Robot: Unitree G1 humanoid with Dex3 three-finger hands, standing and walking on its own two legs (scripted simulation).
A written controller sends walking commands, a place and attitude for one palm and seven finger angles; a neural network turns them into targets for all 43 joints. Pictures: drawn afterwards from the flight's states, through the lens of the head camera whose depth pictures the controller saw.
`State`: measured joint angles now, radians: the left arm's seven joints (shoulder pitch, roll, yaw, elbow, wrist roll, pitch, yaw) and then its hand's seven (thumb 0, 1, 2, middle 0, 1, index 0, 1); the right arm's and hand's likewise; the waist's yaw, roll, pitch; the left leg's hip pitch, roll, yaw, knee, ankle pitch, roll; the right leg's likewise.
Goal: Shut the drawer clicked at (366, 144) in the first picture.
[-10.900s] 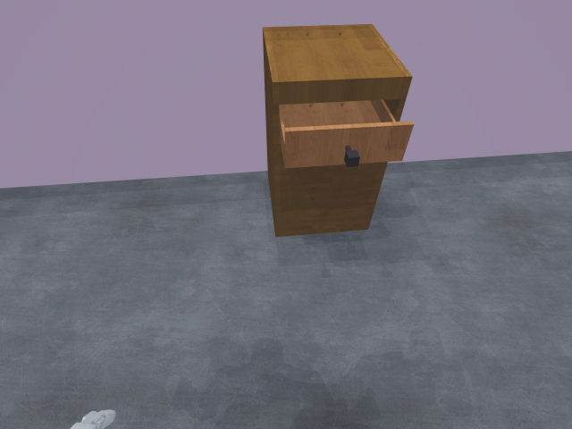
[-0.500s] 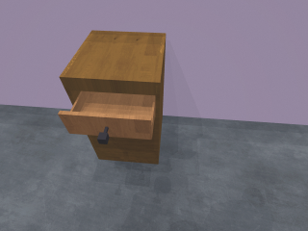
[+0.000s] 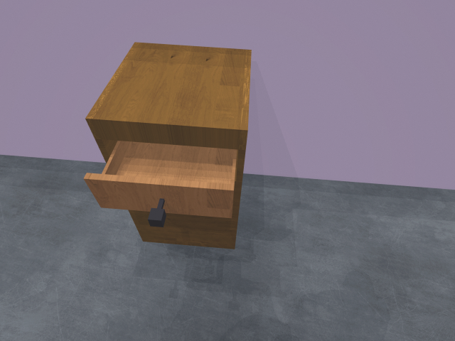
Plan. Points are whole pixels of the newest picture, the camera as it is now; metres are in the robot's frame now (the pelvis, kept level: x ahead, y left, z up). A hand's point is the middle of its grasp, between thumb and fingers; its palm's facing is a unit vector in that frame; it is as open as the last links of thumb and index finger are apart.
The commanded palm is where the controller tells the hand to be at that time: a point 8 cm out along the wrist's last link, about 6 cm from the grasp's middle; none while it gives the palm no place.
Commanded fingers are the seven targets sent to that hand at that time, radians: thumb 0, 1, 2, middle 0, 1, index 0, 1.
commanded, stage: come to a stop and stand still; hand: left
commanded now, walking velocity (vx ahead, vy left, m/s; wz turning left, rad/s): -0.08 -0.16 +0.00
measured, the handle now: (159, 211) +0.44 +0.21 -0.16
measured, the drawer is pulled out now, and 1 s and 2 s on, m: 0.14 0.14 0.14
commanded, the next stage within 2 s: look again from close up in 0.74 s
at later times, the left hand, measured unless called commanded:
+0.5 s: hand out of the picture +0.00 +0.13 -0.16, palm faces +0.04 -0.98 -0.20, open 7.3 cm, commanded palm none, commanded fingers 0.00 0.90 0.90 -0.20 -0.30 -0.20 -0.30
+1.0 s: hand out of the picture -0.01 +0.13 -0.16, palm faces +0.01 -0.98 -0.18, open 7.4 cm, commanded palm none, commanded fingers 0.00 0.90 0.90 -0.20 -0.30 -0.20 -0.30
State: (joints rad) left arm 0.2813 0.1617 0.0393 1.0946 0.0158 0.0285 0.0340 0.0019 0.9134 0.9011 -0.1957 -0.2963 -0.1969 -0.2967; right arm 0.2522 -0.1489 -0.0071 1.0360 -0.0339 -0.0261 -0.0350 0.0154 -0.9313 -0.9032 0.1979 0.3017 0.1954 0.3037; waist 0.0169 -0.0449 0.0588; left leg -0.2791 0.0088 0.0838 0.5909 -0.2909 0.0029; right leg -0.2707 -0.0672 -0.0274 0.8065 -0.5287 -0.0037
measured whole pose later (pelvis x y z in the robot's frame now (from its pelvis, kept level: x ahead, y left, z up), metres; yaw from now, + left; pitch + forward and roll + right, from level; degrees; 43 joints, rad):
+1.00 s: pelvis +0.01 -0.02 +0.01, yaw -1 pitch +0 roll +0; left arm 0.36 0.08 -0.01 1.09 0.03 -0.05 0.05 0.00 0.91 0.90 -0.20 -0.30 -0.20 -0.30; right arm 0.26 -0.17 -0.02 1.05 -0.01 0.00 -0.03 0.02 -0.93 -0.90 0.20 0.30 0.19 0.30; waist -0.01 0.04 0.05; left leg -0.30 0.04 0.04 0.69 -0.35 0.00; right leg -0.16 0.06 -0.07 0.45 -0.29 -0.08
